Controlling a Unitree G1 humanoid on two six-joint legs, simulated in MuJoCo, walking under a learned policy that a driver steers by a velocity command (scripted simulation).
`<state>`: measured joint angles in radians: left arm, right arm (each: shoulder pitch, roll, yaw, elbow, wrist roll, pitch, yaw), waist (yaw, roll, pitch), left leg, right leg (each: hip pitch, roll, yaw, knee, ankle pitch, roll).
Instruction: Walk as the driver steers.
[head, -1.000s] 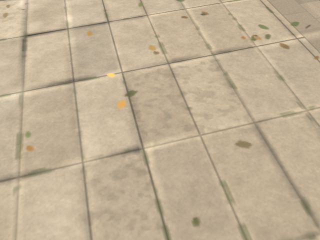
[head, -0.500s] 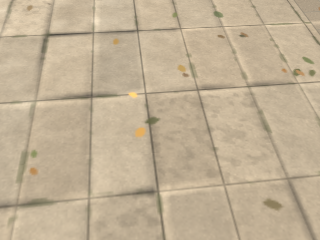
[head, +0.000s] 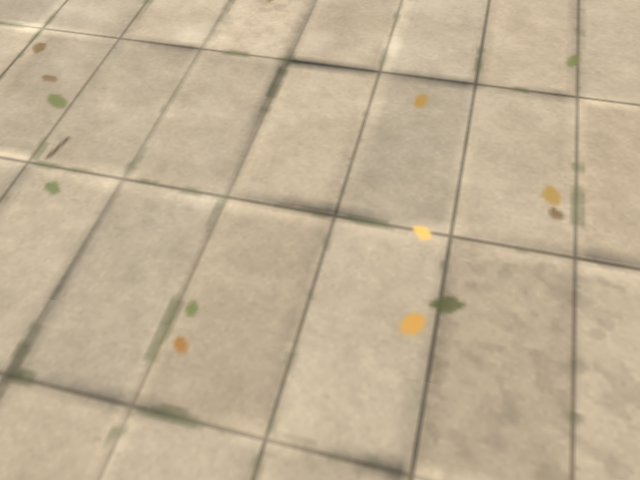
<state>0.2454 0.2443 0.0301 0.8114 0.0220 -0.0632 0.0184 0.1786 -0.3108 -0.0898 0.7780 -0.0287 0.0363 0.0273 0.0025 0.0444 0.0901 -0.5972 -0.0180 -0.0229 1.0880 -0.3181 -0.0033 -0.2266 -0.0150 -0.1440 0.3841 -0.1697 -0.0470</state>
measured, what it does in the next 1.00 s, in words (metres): walks ahead: left foot, then right foot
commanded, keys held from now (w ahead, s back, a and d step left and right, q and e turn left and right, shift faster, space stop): q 0.22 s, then no key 0.22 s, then w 0.52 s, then w+e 0.04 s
